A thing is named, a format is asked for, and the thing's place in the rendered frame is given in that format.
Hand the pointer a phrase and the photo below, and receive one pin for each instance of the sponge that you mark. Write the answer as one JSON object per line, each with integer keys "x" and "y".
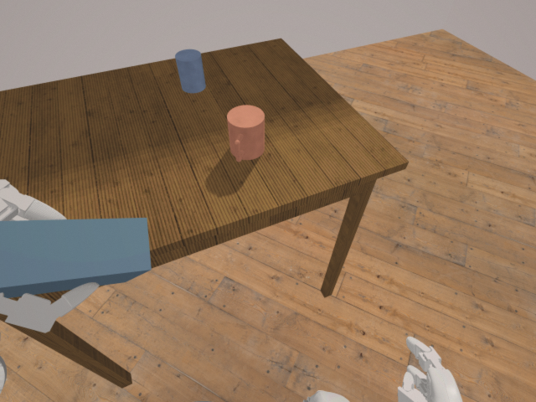
{"x": 43, "y": 256}

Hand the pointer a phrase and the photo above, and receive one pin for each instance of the robot left hand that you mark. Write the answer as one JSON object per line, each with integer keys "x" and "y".
{"x": 32, "y": 311}

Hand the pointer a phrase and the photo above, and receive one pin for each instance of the table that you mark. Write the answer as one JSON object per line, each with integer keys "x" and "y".
{"x": 130, "y": 143}

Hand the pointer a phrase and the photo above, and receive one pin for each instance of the robot right hand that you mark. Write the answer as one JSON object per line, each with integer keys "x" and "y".
{"x": 438, "y": 385}

